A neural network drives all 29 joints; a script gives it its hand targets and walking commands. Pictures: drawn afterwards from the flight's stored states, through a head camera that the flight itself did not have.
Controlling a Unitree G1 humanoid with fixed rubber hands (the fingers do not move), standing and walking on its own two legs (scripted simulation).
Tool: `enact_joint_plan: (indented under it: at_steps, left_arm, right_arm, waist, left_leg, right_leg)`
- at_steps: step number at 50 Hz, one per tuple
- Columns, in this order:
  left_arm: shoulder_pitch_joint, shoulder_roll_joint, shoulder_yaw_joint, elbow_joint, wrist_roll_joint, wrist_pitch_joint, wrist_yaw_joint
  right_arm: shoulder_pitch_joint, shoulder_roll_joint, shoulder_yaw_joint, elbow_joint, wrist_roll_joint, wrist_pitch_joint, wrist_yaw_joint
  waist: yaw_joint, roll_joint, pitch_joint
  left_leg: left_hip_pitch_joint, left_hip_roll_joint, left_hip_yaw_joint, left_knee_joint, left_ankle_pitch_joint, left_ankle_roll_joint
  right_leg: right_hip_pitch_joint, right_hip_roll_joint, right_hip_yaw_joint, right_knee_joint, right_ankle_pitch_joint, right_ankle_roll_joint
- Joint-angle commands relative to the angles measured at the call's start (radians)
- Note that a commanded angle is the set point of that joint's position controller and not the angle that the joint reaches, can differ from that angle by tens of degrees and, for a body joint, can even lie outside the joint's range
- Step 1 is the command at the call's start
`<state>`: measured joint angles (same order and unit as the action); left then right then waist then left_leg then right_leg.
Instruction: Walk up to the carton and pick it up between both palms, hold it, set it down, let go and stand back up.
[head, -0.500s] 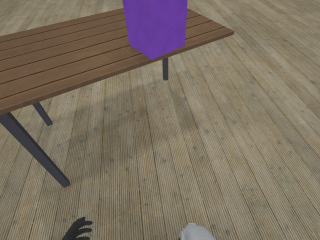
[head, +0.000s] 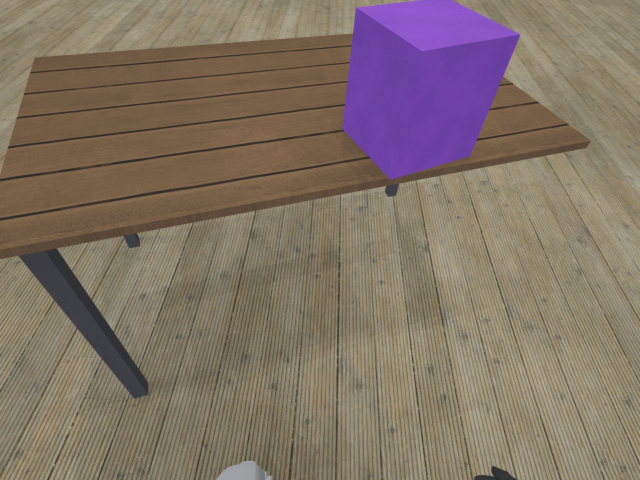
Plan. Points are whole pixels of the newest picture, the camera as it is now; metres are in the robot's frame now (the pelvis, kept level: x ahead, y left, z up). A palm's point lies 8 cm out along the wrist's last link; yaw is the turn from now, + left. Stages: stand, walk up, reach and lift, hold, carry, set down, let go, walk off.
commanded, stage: walk up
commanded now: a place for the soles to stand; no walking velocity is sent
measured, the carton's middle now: (418, 88) +0.80 -0.17 +0.11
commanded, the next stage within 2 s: none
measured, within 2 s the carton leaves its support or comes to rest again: neither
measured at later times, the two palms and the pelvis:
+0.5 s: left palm (218, 383) +0.28 +0.16 -0.10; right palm (548, 431) +0.23 -0.33 -0.12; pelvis +0.19 -0.08 +0.00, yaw -3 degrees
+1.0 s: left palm (241, 324) +0.37 +0.14 -0.10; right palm (503, 309) +0.41 -0.31 -0.09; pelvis +0.29 -0.09 +0.03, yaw -2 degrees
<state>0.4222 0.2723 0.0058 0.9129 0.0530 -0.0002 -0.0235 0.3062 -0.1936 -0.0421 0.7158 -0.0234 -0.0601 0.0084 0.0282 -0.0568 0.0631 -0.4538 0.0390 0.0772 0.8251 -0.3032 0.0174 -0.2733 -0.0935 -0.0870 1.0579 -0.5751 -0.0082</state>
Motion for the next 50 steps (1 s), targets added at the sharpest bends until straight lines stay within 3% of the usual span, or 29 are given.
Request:
enact_joint_plan:
  at_steps: [1, 3, 4, 8, 10, 11, 13, 14, 16, 17, 18, 19, 20, 21, 24, 26, 29, 31, 32, 33, 34, 35, 36, 37, 41, 43, 44, 46, 50]
  left_arm:
    - [-0.168, 0.128, 0.022, -0.185, -0.002, -0.017, -0.008]
    - [-0.111, 0.106, 0.017, -0.158, -0.011, -0.021, -0.003]
    - [-0.087, 0.101, 0.018, -0.152, -0.009, -0.02, -0.003]
    - [-0.128, 0.045, 0.023, -0.168, -0.004, -0.009, -0.021]
    - [-0.139, 0.037, 0.025, -0.184, -0.008, -0.011, -0.031]
    - [-0.128, 0.025, 0.024, -0.187, -0.013, -0.017, -0.035]
    - [-0.094, 0.024, 0.029, -0.177, -0.021, -0.031, -0.041]
    - [-0.053, 0.023, 0.038, -0.168, -0.015, -0.037, -0.037]
    - [0.053, 0.07, 0.066, -0.142, -0.011, -0.051, -0.024]
    - [0.104, 0.13, 0.091, -0.149, 0.001, -0.055, -0.012]
    - [0.148, 0.2, 0.109, -0.164, -0.02, -0.053, 0.004]
    - [0.106, 0.253, 0.119, -0.166, -0.051, -0.041, 0.023]
    - [0.061, 0.217, 0.109, -0.179, -0.066, -0.034, 0.034]
    - [0.047, 0.192, 0.098, -0.186, -0.056, -0.034, 0.041]
    - [-0.04, 0.145, 0.075, -0.187, -0.026, -0.058, 0.039]
    - [-0.068, 0.124, 0.066, -0.17, -0.017, -0.069, 0.038]
    - [-0.12, 0.124, 0.053, -0.162, -0.01, -0.072, 0.042]
    - [-0.206, 0.103, 0.037, -0.161, -0.007, -0.061, 0.036]
    - [-0.223, 0.079, 0.023, -0.163, -0.006, -0.051, 0.029]
    - [-0.165, 0.042, 0.003, -0.147, -0.014, -0.042, 0.023]
    - [-0.095, -0.009, -0.023, -0.14, -0.032, -0.033, 0.014]
    - [-0.037, 0.016, -0.017, -0.137, -0.046, -0.005, 0.019]
    - [-0.046, 0.029, -0.003, -0.129, -0.041, 0.022, 0.033]
    - [-0.07, 0.022, -0.006, -0.134, -0.042, 0.029, 0.035]
    - [-0.013, 0.029, 0.004, -0.1, -0.035, 0.001, 0.048]
    - [-0.016, 0.07, 0.015, -0.086, -0.036, -0.023, 0.043]
    - [-0.058, 0.096, 0.017, -0.079, -0.037, -0.032, 0.035]
    - [-0.169, 0.071, 0.012, -0.085, -0.053, -0.024, 0.027]
    - [-0.129, 0.072, 0.007, -0.077, -0.059, -0.026, 0.027]
  right_arm:
    - [0.241, -0.272, -0.087, -0.038, 0.034, 0.004, -0.052]
    - [0.176, -0.217, -0.058, -0.045, 0.02, -0.014, -0.052]
    - [0.137, -0.2, -0.053, -0.046, 0.006, -0.026, -0.048]
    - [0.099, -0.189, -0.047, -0.033, -0.024, -0.049, -0.046]
    - [0.09, -0.208, -0.048, -0.018, -0.022, -0.043, -0.047]
    - [0.049, -0.214, -0.043, -0.015, -0.026, -0.043, -0.044]
    - [0.016, -0.213, -0.035, -0.016, -0.031, -0.035, -0.035]
    - [0.013, -0.211, -0.034, -0.007, -0.028, -0.027, -0.03]
    - [0.054, -0.172, -0.011, 0.022, -0.029, -0.002, -0.014]
    - [0.108, -0.119, 0.011, 0.012, -0.031, 0.006, -0.004]
    - [0.121, -0.059, 0.029, -0.02, -0.026, 0.018, 0.006]
    - [0.107, -0.102, 0.014, -0.055, -0.007, 0.033, -0.002]
    - [0.036, -0.13, 0.006, -0.08, -0.013, 0.034, -0.001]
    - [0.018, -0.137, 0.008, -0.076, -0.009, 0.028, 0.001]
    - [0.085, -0.132, 0.002, -0.039, -0.013, 0.022, -0.002]
    - [0.056, -0.134, 0.0, -0.049, -0.015, 0.024, 0.005]
    - [0.058, -0.098, 0.002, -0.046, -0.008, 0.02, 0.014]
    - [0.125, -0.062, 0.003, -0.019, -0.001, 0.004, 0.004]
    - [0.162, -0.074, -0.008, 0.011, -0.003, -0.005, -0.004]
    - [0.18, -0.103, -0.016, 0.009, -0.011, -0.009, -0.014]
    - [0.17, -0.165, -0.035, -0.013, -0.006, -0.009, -0.022]
    - [0.124, -0.219, -0.034, -0.046, 0.016, -0.002, -0.03]
    - [0.089, -0.22, -0.036, -0.043, 0.033, 0.012, -0.036]
    - [0.048, -0.203, -0.026, -0.048, 0.033, 0.025, -0.041]
    - [-0.106, -0.164, 0.007, -0.045, 0.0, 0.038, -0.034]
    - [-0.159, -0.123, 0.023, -0.04, 0.012, 0.036, -0.018]
    - [-0.135, -0.091, 0.038, -0.026, 0.015, 0.04, -0.015]
    - [-0.116, -0.104, 0.036, 0.005, 0.011, 0.042, -0.022]
    - [-0.15, -0.129, 0.035, 0.044, 0.01, 0.041, -0.016]
  waist:
    - [-0.143, 0.187, 0.06]
    - [-0.085, 0.246, 0.061]
    - [-0.068, 0.266, 0.031]
    - [-0.048, 0.207, 0.03]
    - [-0.044, 0.202, 0.027]
    - [-0.014, 0.248, 0.059]
    - [0.001, 0.23, 0.032]
    - [0.017, 0.204, 0.013]
    - [0.065, 0.028, -0.01]
    - [0.079, -0.128, -0.059]
    - [0.097, -0.271, -0.07]
    - [0.078, -0.223, -0.054]
    - [0.08, -0.125, 0.002]
    - [0.078, -0.084, 0.022]
    - [0.01, -0.12, 0.013]
    - [0.008, -0.115, 0.027]
    - [-0.019, -0.129, 0.037]
    - [-0.092, -0.095, -0.008]
    - [-0.117, -0.035, -0.039]
    - [-0.112, 0.052, -0.085]
    - [-0.092, 0.176, -0.141]
    - [-0.056, 0.21, -0.143]
    - [-0.051, 0.156, -0.1]
    - [-0.053, 0.194, -0.059]
    - [0.009, 0.276, -0.138]
    - [0.027, 0.153, -0.154]
    - [-0.009, 0.048, -0.167]
    - [-0.047, 0.084, -0.119]
    - [-0.02, 0.049, -0.169]
  left_leg:
    - [0.374, 0.423, -0.844, -0.635, -0.546, 0.264]
    - [0.315, 0.373, -0.574, -0.571, -0.316, 0.235]
    - [0.286, 0.364, -0.505, -0.566, -0.254, 0.236]
    - [0.266, 0.362, -0.365, -0.53, -0.016, 0.248]
    - [0.189, 0.336, -0.281, -0.53, -0.082, 0.222]
    - [0.156, 0.306, -0.21, -0.51, -0.074, 0.204]
    - [0.058, 0.273, -0.11, -0.46, -0.077, 0.163]
    - [0.016, 0.27, -0.092, -0.406, -0.089, 0.144]
    - [-0.066, 0.16, 0.013, -0.164, -0.128, 0.088]
    - [-0.104, 0.091, 0.072, 0.098, -0.057, 0.046]
    - [-0.184, -0.028, 0.028, 0.362, -0.344, 0.01]
    - [-0.251, -0.029, -0.081, 0.464, -0.377, 0.013]
    - [-0.303, 0.019, -0.106, 0.528, -0.313, 0.013]
    - [-0.325, 0.032, -0.116, 0.539, -0.266, 0.011]
    - [-0.216, 0.08, -0.134, 0.426, -0.235, -0.008]
    - [-0.183, 0.081, -0.113, 0.329, -0.261, -0.024]
    - [-0.069, 0.08, -0.086, 0.105, -0.13, -0.018]
    - [0.19, 0.03, -0.021, -0.09, 0.073, 0.002]
    - [0.331, -0.008, 0.011, -0.176, 0.222, 0.004]
    - [0.404, 0.012, -0.056, -0.222, 0.343, 0.006]
    - [0.397, 0.19, -0.287, -0.313, 0.355, 0.044]
    - [0.27, 0.371, -0.577, -0.454, 0.309, 0.151]
    - [0.185, 0.385, -0.616, -0.503, 0.123, 0.221]
    - [0.196, 0.367, -0.567, -0.513, 0.072, 0.245]
    - [0.17, 0.277, -0.315, -0.379, 0.394, 0.159]
    - [0.123, 0.199, -0.17, -0.263, 0.465, 0.073]
    - [0.185, 0.106, -0.082, -0.219, 0.343, 0.036]
    - [0.271, 0.096, -0.087, -0.256, 0.332, 0.036]
    - [0.297, 0.117, -0.075, -0.229, 0.49, 0.062]
  right_leg:
    - [-0.616, -0.013, 0.109, 0.309, 0.031, 0.028]
    - [-0.544, -0.056, 0.134, 0.232, 0.079, 0.05]
    - [-0.484, -0.058, 0.138, 0.201, 0.078, 0.055]
    - [-0.429, -0.077, 0.132, 0.026, 0.124, 0.058]
    - [-0.334, -0.071, 0.096, -0.071, 0.219, 0.045]
    - [-0.29, -0.078, 0.091, -0.146, 0.286, 0.047]
    - [-0.098, -0.021, 0.019, -0.257, 0.361, 0.031]
    - [0.015, 0.017, -0.023, -0.313, 0.401, 0.018]
    - [0.204, 0.074, -0.027, -0.372, 0.393, 0.001]
    - [0.272, -0.053, 0.189, -0.481, 0.238, -0.043]
    - [0.243, -0.238, 0.575, -0.692, 0.04, -0.112]
    - [0.199, -0.331, 0.828, -0.844, -0.129, -0.214]
    - [0.179, -0.338, 0.787, -0.861, -0.201, -0.23]
    - [0.181, -0.332, 0.705, -0.82, -0.115, -0.226]
    - [0.025, -0.322, 0.518, -0.799, -0.098, -0.228]
    - [-0.016, -0.313, 0.459, -0.803, -0.077, -0.243]
    - [-0.047, -0.289, 0.312, -0.733, 0.24, -0.226]
    - [-0.172, -0.207, 0.113, -0.564, 0.608, -0.173]
    - [-0.232, -0.15, 0.029, -0.43, 0.633, -0.137]
    - [-0.246, -0.102, -0.013, -0.295, 0.574, -0.083]
    - [-0.261, -0.034, -0.042, -0.159, 0.37, -0.023]
    - [-0.201, 0.045, 0.032, -0.09, -0.051, 0.012]
    - [-0.174, 0.028, 0.098, -0.048, -0.172, 0.012]
    - [-0.215, 0.026, 0.097, -0.063, -0.168, 0.014]
    - [-0.016, -0.01, 0.108, -0.372, 0.223, 0.005]
    - [0.101, -0.032, 0.155, -0.533, 0.528, -0.01]
    - [0.043, -0.072, 0.219, -0.569, 0.575, -0.025]
    - [-0.059, -0.048, 0.18, -0.527, 0.536, -0.045]
    - [0.018, -0.037, 0.162, -0.535, 0.704, -0.022]
